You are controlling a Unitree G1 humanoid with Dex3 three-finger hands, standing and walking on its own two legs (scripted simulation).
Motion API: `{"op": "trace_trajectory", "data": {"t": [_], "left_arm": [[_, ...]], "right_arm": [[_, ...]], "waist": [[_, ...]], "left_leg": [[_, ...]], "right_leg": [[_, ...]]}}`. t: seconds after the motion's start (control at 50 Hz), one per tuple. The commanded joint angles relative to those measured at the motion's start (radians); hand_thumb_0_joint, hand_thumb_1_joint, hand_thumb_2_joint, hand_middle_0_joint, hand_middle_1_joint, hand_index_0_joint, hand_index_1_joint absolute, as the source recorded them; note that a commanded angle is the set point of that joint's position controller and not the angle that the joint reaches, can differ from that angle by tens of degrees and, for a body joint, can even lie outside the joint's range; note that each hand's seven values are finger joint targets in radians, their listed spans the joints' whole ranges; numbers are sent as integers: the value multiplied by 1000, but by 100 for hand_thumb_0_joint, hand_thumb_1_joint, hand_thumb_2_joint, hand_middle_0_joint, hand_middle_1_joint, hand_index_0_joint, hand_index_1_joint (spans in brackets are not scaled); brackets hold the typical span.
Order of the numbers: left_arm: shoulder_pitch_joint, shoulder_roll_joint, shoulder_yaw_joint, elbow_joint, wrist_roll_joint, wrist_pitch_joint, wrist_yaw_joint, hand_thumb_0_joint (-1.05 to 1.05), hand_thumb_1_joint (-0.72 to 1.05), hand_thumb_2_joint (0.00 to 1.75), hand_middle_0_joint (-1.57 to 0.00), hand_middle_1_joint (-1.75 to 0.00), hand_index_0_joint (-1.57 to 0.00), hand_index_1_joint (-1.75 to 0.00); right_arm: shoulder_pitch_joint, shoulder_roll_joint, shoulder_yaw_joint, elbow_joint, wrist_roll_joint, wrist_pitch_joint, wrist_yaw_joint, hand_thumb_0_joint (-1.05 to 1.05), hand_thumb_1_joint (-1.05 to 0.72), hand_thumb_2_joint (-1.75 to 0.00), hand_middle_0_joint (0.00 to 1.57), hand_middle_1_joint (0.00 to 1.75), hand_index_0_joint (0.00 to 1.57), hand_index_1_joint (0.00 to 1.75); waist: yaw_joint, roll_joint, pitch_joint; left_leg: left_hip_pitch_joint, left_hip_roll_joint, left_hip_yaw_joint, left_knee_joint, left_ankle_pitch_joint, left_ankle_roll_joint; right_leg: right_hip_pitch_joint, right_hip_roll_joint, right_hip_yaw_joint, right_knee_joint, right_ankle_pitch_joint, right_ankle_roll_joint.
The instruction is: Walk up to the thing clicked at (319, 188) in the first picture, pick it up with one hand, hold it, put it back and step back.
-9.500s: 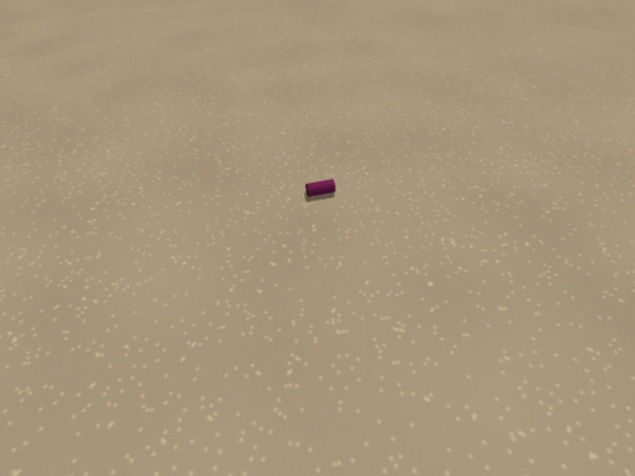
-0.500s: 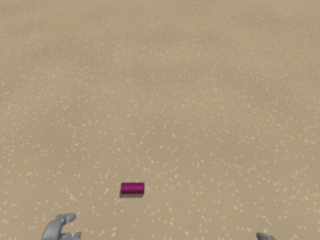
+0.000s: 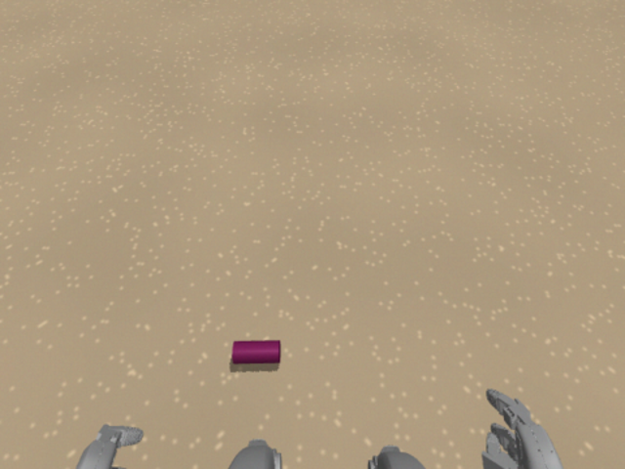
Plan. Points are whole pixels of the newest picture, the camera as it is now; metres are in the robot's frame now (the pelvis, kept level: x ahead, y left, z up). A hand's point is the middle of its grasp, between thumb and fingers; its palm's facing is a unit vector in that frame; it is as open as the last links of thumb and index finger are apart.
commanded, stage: rise first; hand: left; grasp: from above
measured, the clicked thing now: (257, 352) +0.47 +0.18 -0.67
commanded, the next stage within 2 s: none
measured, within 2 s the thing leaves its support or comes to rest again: neither
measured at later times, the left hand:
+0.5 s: hand (158, 468) +0.16 +0.26 -0.24, palm faces -0.37 -0.71 -0.60, open 14.1 cm
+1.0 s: hand (201, 395) +0.30 +0.26 -0.42, palm faces -0.49 -0.22 -0.85, open 14.0 cm
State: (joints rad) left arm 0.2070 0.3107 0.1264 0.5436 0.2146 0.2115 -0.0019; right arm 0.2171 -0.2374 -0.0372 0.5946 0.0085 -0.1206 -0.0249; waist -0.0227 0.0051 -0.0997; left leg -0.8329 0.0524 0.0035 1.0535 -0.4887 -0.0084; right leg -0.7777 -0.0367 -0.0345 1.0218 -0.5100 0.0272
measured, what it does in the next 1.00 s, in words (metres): lowers itself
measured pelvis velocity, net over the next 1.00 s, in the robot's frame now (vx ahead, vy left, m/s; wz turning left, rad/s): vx -0.09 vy -0.01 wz -0.06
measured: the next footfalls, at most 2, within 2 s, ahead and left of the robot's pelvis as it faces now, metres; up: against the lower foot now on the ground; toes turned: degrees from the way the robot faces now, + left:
none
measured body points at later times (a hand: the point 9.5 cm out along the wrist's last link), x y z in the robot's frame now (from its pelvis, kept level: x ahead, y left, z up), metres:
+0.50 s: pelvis -0.03 +0.00 -0.10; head +0.11 +0.02 +0.33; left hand +0.18 +0.30 -0.21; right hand +0.17 -0.25 -0.19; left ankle +0.01 +0.12 -0.67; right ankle -0.01 -0.14 -0.67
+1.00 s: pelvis -0.09 -0.01 -0.28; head +0.12 +0.01 +0.12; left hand +0.32 +0.27 -0.37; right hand +0.01 -0.28 -0.41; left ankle +0.01 +0.12 -0.67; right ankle -0.01 -0.14 -0.67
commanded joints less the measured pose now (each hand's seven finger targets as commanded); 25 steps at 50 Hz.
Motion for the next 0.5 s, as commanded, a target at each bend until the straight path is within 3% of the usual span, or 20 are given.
{"op": "trace_trajectory", "data": {"t": [0.0,0.04,0.18,0.24,0.28,0.3,0.34,0.42,0.48], "left_arm": [[32,195,72,-195,27,5,17,0,-56,100,-8,-106,-6,-107],[51,182,57,-236,36,12,17,0,-56,99,-8,-107,-8,-108],[116,178,60,-293,52,11,34,0,-56,97,-9,-106,-8,-107],[52,184,42,-279,77,-5,40,0,-57,97,-10,-106,-9,-107],[12,191,33,-227,109,-30,42,0,-59,99,-9,-105,-7,-107],[-30,191,26,-213,129,-49,44,0,-58,99,-9,-106,-7,-107],[-70,201,30,-175,172,-87,51,0,-56,98,-9,-106,-8,-107],[-207,207,-7,-113,265,-166,74,0,-56,99,-9,-105,-8,-107],[-284,259,14,-90,341,-207,106,0,-57,101,-9,-104,-7,-106]], "right_arm": [[-2,-146,-54,-146,1,-57,-22,0,-87,-89,20,30,20,30],[-7,-141,-51,-162,0,-66,-24,0,-88,-90,20,30,20,30],[-13,-132,-48,-183,-3,-87,-24,0,-89,-90,20,30,20,30],[-15,-139,-48,-171,-3,-94,-24,0,-89,-90,20,30,20,30],[-29,-142,-48,-167,-4,-101,-22,0,-89,-90,20,30,20,30],[-34,-145,-51,-164,-4,-106,-18,0,-89,-90,20,30,20,30],[-45,-150,-53,-154,-5,-116,-9,0,-88,-90,20,30,20,30],[-59,-172,-66,-118,-5,-133,11,0,-87,-89,20,30,20,30],[-62,-195,-78,-95,-3,-135,21,0,-88,-90,20,30,20,30]], "waist": [[-8,50,-222],[-10,70,-239],[-6,72,-286],[-28,69,-276],[-28,61,-271],[-43,51,-281],[-28,62,-285],[-35,84,-371],[-14,129,-462]], "left_leg": [[137,-34,-6,-94,272,16],[132,-31,-14,-79,271,14],[67,-33,-21,8,295,16],[16,-30,-29,50,281,16],[-43,-32,-27,104,244,20],[-72,-31,-29,131,231,23],[-148,-39,-23,186,165,20],[-226,-34,-49,277,129,11],[-241,-26,-70,338,146,2]], "right_leg": [[49,39,-5,-100,255,-39],[17,42,-8,-74,245,-43],[-37,47,-10,8,261,-43],[-105,48,-10,55,247,-44],[-170,47,-7,101,217,-45],[-208,50,-7,127,208,-45],[-282,46,-1,187,159,-47],[-434,42,1,327,118,-52],[-547,41,-6,428,115,-58]]}}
